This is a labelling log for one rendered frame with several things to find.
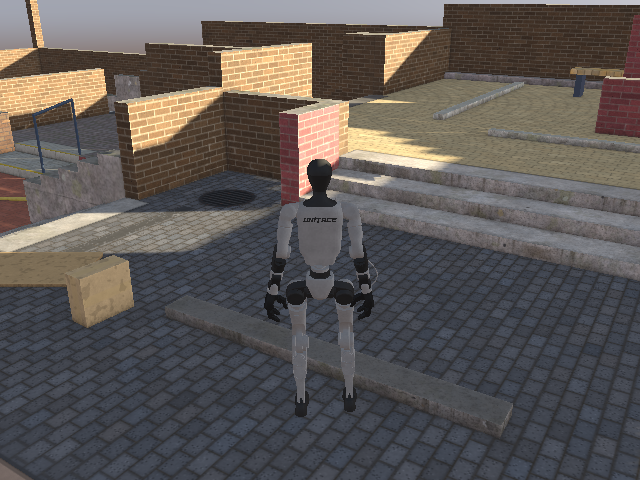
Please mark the robot right upper arm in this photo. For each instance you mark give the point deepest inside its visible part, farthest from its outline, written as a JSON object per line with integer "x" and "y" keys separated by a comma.
{"x": 351, "y": 212}

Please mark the left robot hand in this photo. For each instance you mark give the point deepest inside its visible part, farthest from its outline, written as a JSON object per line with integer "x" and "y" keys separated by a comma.
{"x": 268, "y": 305}

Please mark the robot left forearm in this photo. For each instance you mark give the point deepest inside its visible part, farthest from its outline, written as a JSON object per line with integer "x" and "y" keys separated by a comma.
{"x": 276, "y": 273}

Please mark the right robot hand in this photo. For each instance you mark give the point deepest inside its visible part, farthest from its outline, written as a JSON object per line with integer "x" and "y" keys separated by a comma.
{"x": 367, "y": 305}

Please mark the right robot foot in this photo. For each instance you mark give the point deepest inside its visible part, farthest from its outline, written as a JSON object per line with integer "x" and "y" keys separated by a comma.
{"x": 349, "y": 403}

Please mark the robot left upper arm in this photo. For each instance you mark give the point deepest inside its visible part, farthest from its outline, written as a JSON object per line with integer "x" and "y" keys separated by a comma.
{"x": 287, "y": 213}

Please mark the robot right forearm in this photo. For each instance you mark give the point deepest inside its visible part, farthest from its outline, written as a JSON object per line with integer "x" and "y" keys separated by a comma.
{"x": 362, "y": 272}

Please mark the robot left thigh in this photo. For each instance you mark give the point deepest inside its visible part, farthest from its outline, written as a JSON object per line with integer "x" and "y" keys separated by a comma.
{"x": 297, "y": 305}

